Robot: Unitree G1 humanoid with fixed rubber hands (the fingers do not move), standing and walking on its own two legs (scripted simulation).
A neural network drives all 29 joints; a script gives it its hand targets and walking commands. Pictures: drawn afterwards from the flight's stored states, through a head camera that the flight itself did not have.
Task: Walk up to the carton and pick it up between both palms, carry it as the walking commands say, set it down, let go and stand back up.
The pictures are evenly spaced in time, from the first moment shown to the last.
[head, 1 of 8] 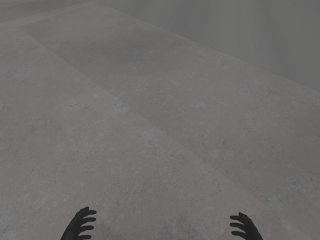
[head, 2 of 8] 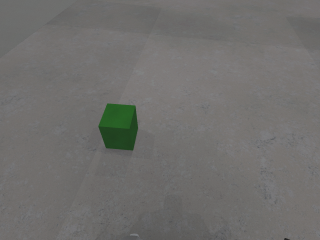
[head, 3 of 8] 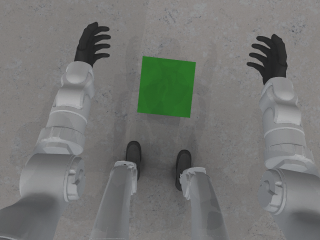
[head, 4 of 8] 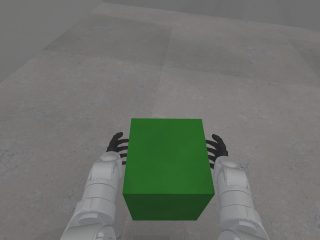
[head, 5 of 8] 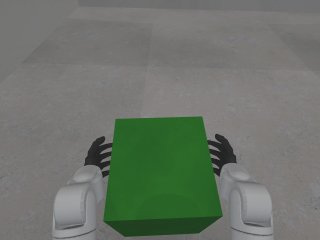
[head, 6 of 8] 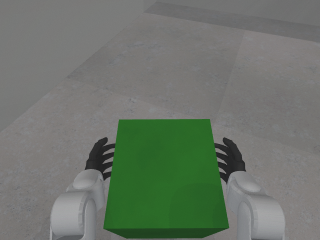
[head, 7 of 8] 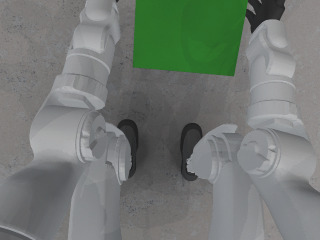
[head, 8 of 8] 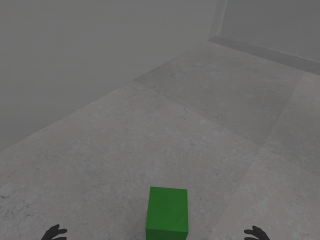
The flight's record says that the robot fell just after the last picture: no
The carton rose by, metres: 0.68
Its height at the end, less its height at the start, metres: +0.00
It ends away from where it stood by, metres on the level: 0.83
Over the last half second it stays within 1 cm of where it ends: yes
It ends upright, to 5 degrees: yes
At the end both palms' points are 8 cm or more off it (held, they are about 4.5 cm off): yes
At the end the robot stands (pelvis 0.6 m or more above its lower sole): yes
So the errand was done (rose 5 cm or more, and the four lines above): yes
